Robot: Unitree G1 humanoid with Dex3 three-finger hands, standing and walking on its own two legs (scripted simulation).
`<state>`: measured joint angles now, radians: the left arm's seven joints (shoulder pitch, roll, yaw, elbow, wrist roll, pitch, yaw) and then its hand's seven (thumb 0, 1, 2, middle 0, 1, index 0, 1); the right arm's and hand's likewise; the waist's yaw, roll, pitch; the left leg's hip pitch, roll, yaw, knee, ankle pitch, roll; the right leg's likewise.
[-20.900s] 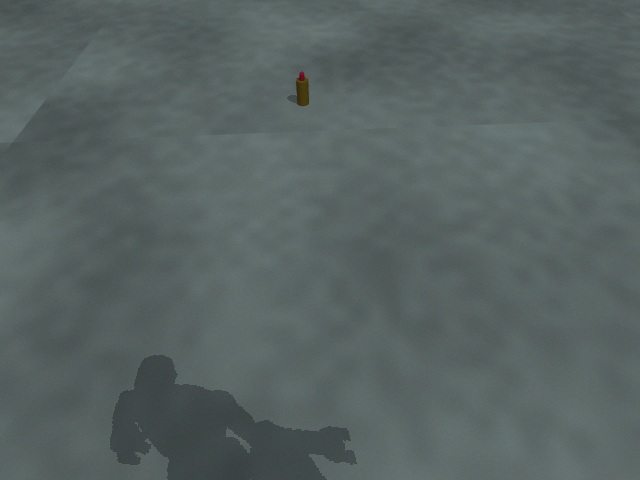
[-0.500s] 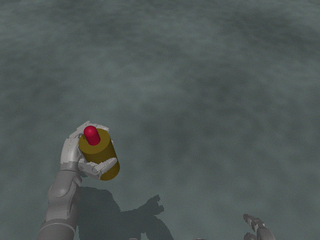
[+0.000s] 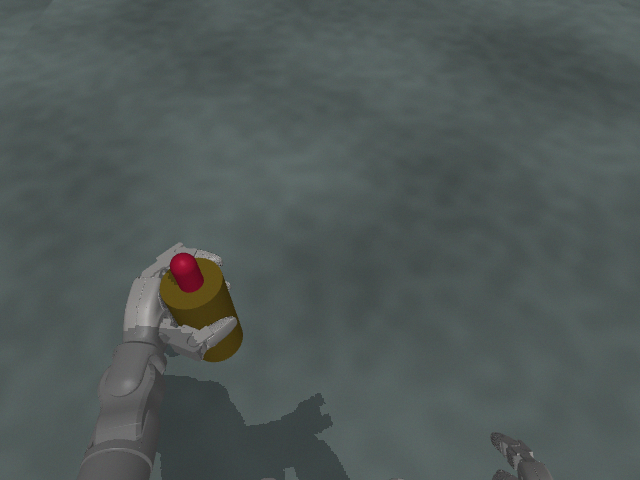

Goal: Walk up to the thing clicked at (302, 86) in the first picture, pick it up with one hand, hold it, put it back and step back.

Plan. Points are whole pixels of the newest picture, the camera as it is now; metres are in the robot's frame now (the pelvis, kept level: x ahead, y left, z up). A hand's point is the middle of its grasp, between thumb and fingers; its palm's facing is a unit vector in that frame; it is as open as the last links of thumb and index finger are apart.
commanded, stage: hold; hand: left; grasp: from the side
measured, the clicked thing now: (202, 304) +0.33 +0.16 +0.04
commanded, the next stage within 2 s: crouch in 0.72 s
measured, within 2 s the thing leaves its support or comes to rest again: neither
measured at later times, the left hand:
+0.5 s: hand (204, 307) +0.32 +0.16 +0.04, palm faces -0.05 -1.00 -0.01, open 9.9 cm
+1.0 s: hand (204, 303) +0.34 +0.16 +0.03, palm faces -0.03 -1.00 +0.00, open 9.8 cm
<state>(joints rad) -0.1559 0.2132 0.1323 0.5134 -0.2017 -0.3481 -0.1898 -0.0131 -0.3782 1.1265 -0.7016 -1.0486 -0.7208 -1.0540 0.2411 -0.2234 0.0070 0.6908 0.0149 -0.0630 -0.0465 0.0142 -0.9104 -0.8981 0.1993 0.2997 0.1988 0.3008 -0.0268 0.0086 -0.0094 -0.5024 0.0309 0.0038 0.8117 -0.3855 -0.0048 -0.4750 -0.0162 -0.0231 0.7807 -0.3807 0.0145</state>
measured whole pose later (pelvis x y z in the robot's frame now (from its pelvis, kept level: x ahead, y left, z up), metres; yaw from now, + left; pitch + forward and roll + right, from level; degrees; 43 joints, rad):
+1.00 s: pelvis +0.00 +0.00 +0.00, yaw +0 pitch +6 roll -1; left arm -0.21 0.22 0.15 0.59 -0.18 -0.37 -0.19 -0.01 -0.35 1.10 -0.70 -1.04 -0.72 -1.05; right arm 0.23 -0.21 0.00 0.69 0.01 -0.06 -0.04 0.01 -0.88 -0.89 0.20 0.30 0.20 0.30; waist -0.03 0.00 -0.01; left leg -0.54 0.03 0.00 0.83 -0.39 0.00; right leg -0.52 -0.02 -0.02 0.80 -0.39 0.01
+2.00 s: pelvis -0.08 +0.00 -0.36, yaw -3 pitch +31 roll -4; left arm -0.67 0.42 0.42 1.13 -0.10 -0.75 -0.25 -0.01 -0.35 1.09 -0.70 -1.03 -0.72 -1.04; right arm 0.11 -0.26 0.05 0.73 -0.12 -0.06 0.08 0.01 -0.91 -0.91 0.20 0.30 0.20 0.30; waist -0.17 -0.03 -0.10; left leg -2.12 0.03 -0.09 2.23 -0.66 -0.02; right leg -2.07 -0.01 -0.05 2.19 -0.67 0.00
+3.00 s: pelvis -0.08 +0.01 -0.44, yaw -10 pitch +24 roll -11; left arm -0.70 0.63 0.47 1.25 -0.08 -0.82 -0.20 -0.01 -0.35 1.09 -0.71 -1.02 -0.73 -1.02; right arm 0.01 -0.32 0.26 0.68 -0.22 0.02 0.13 0.00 -0.92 -0.90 0.20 0.30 0.20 0.30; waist -0.25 -0.12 0.12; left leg -2.27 0.02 -0.22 2.54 -0.70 -0.02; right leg -2.17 0.02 -0.15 2.40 -0.67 0.03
